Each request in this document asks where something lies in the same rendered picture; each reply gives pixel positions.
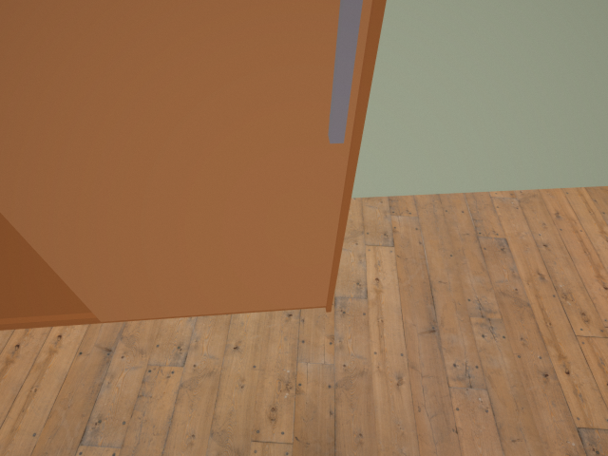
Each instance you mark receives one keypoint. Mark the handle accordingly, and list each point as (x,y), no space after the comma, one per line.
(346,43)

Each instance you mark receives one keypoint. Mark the wardrobe door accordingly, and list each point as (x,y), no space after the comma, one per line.
(171,157)
(28,286)

